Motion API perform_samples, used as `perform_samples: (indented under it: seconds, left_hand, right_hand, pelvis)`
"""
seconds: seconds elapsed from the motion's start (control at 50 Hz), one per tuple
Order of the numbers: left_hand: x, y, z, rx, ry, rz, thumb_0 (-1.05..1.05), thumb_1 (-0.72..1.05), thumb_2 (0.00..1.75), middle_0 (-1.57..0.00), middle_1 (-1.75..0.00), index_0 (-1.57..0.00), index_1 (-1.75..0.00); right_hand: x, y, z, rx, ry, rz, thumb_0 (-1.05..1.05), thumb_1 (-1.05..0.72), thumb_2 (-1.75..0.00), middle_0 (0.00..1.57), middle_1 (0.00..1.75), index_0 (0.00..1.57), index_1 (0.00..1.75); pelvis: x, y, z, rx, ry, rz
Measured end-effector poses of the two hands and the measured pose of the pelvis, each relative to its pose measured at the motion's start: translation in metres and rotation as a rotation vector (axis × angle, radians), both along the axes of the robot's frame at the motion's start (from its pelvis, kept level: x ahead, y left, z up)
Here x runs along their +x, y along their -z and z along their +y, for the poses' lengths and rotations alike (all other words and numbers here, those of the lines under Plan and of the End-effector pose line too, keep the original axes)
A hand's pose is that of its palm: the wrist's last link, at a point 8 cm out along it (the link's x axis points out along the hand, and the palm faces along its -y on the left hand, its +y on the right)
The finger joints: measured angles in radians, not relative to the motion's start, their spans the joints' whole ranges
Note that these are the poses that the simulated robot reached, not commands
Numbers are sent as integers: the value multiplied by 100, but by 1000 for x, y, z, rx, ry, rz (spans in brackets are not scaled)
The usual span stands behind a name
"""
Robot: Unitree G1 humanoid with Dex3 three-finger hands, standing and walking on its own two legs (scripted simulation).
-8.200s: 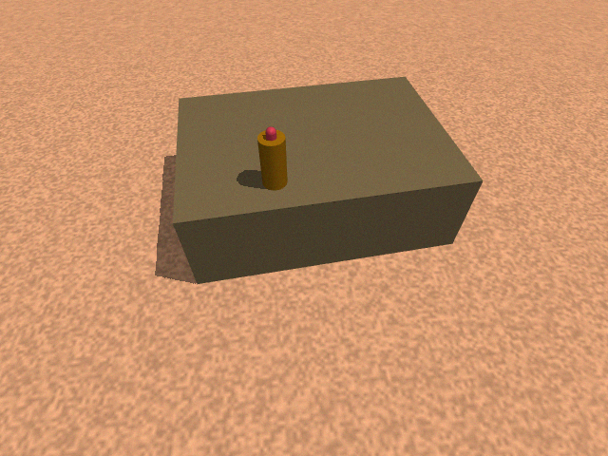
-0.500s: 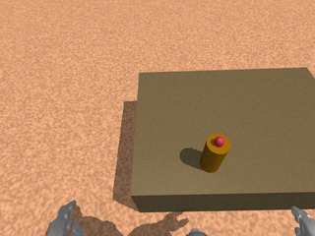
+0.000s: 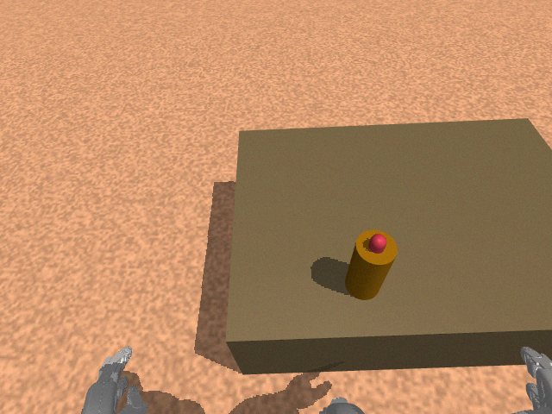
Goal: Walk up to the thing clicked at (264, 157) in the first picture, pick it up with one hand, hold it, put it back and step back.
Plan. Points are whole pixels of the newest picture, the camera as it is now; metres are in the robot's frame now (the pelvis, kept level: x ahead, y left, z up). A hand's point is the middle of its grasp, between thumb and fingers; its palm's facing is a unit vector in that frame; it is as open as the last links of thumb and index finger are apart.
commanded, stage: go down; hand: right
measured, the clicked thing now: (370, 263) +0.48 -0.19 -0.25
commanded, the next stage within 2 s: approach in 1.28 s
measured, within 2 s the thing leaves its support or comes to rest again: neither
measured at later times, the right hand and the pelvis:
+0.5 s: hand (525, 312) +0.28 -0.35 -0.03, palm faces +0.17 +0.97 -0.19, open 17.5 cm; pelvis +0.00 +0.00 +0.00, yaw +2 degrees
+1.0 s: hand (536, 271) +0.33 -0.37 +0.00, palm faces +0.19 +0.97 -0.14, open 17.3 cm; pelvis -0.01 +0.00 +0.00, yaw +2 degrees
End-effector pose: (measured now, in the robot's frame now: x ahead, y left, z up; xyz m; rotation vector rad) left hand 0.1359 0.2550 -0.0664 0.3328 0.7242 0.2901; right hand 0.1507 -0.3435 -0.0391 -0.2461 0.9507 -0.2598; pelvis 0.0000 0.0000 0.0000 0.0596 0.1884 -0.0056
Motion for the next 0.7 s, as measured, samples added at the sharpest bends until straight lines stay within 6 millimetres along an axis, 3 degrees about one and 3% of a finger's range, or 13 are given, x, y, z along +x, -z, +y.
perform_samples:
  seconds: [0.3, 0.5, 0.7]
  left_hand:
    - [-33, 6, 15, 28, -31, 90, 1, 88, 91, -21, -30, -21, -30]
    - [-68, 15, 23, 25, -59, 245, 1, 88, 92, -21, -30, -20, -30]
    - [-68, 12, 27, 53, -23, 269, 1, 88, 92, -20, -30, -20, -30]
  right_hand:
    - [97, -36, -37, 61, -15, -237, -1, 55, -4, 5, 5, 4, 5]
    - [102, -33, -50, 88, -14, -294, -1, 53, -6, 4, 5, 4, 5]
    - [125, -43, -61, 84, -34, -431, -1, 54, -6, 4, 5, 4, 5]
  pelvis:
    - [-7, -2, -1, -1, -19, 19]
    - [-3, -2, 0, -6, -36, 42]
    - [-11, 0, 0, 0, -27, 52]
